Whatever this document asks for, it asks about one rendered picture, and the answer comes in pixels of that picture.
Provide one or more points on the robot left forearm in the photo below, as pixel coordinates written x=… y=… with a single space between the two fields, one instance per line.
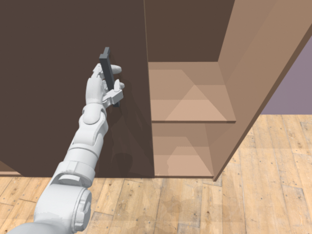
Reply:
x=78 y=166

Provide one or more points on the left robot hand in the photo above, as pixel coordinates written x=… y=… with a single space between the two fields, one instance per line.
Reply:
x=97 y=90

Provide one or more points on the handle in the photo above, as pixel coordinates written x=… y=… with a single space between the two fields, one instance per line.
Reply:
x=107 y=71

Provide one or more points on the left robot upper arm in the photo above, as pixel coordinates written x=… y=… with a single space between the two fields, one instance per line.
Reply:
x=63 y=209

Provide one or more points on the wardrobe door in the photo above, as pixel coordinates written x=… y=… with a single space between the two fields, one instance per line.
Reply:
x=48 y=51
x=5 y=168

